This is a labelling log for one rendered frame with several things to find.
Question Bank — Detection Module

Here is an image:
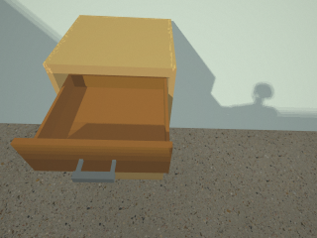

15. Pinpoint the cabinet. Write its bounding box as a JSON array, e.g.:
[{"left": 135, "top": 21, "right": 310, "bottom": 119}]
[{"left": 43, "top": 15, "right": 177, "bottom": 180}]

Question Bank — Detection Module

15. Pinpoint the drawer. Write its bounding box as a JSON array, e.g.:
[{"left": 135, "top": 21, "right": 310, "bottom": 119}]
[{"left": 10, "top": 73, "right": 173, "bottom": 174}]

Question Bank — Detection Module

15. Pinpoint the handle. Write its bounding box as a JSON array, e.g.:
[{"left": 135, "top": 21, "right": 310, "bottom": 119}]
[{"left": 71, "top": 159, "right": 117, "bottom": 183}]

